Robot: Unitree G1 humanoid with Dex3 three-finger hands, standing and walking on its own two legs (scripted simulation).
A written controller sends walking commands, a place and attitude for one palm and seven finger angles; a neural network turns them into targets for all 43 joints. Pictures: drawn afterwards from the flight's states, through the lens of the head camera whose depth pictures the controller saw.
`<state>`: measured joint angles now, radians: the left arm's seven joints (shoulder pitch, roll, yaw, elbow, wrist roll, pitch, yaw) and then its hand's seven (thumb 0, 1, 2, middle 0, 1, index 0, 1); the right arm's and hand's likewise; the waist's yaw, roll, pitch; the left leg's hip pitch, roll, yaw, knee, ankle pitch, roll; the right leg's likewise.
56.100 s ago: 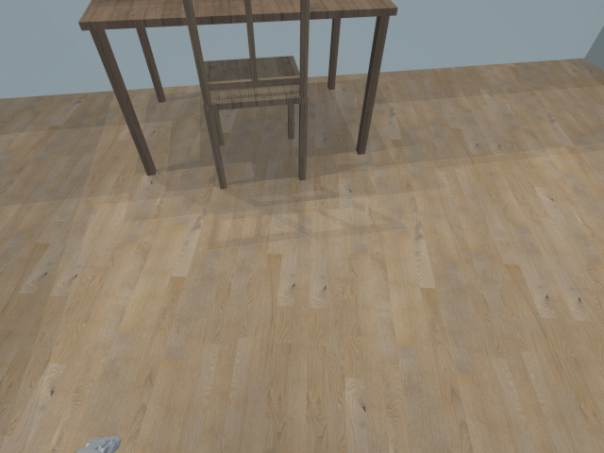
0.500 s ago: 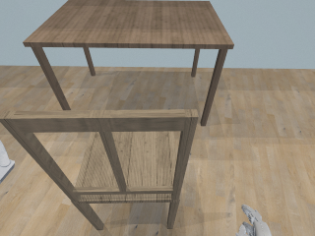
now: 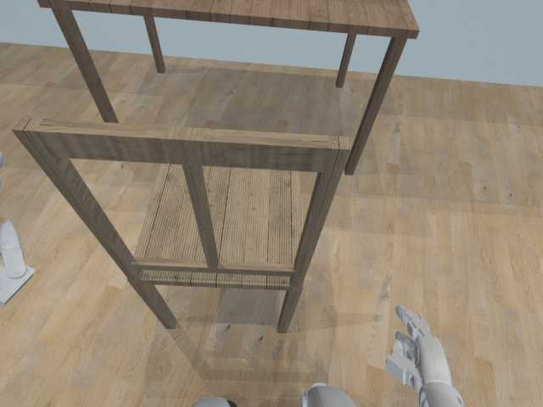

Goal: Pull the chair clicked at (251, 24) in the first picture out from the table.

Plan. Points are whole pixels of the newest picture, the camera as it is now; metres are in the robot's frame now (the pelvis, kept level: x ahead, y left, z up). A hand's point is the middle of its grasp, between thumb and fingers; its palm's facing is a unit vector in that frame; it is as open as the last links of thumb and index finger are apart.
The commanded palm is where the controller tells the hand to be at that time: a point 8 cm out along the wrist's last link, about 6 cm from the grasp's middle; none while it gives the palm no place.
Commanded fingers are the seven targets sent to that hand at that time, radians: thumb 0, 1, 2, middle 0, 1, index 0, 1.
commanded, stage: stop stepping back and stand still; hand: left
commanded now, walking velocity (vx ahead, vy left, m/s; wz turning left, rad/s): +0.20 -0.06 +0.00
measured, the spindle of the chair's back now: (204, 224) +0.41 +0.15 -0.05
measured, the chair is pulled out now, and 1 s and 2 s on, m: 0.63 0.63 0.63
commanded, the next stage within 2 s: let the arm hang, fingers relaxed in 0.70 s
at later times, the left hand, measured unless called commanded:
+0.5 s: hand out of the picture +0.13 +0.24 +0.16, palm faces +0.40 -0.77 -0.50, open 7.4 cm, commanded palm +0.07 +0.28 +0.18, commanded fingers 0.00 0.90 0.90 -0.20 -0.30 -0.20 -0.30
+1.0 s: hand out of the picture +0.08 +0.17 -0.11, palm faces +0.07 -0.96 -0.27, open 7.4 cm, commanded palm none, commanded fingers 0.00 0.90 0.90 -0.20 -0.30 -0.20 -0.30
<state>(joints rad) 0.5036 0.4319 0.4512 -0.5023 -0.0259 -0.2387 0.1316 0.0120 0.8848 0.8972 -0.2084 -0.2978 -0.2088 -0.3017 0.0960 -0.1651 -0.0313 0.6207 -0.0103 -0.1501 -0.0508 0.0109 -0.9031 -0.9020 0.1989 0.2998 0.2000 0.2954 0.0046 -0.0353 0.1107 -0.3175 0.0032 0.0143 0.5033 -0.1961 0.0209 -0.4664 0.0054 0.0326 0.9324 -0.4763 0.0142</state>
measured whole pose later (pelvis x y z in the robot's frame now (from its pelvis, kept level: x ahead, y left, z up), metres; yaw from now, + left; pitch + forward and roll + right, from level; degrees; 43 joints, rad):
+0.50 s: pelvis -0.07 -0.02 +0.00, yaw +1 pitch -1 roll -1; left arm 0.57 0.43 0.43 -0.46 0.00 -0.22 0.14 0.01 0.88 0.90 -0.21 -0.30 -0.21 -0.30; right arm 0.35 -0.20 -0.02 0.66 0.02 -0.15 -0.08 0.01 -0.90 -0.90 0.20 0.30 0.20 0.30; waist -0.05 -0.01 -0.03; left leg -0.30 0.00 -0.04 0.54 -0.22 0.01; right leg -0.23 -0.02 -0.04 0.48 -0.23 0.00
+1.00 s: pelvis -0.07 -0.03 -0.01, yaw +2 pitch -1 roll +0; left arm 0.25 0.23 0.04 0.58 0.03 0.05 0.02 0.00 0.90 0.90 -0.19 -0.29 -0.19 -0.30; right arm 0.15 -0.21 0.01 0.83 -0.02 -0.02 0.01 0.01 -0.90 -0.90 0.20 0.30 0.20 0.30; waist -0.01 0.01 -0.01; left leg -0.32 -0.02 -0.06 0.56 -0.23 0.00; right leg -0.27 -0.04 -0.06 0.56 -0.28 0.00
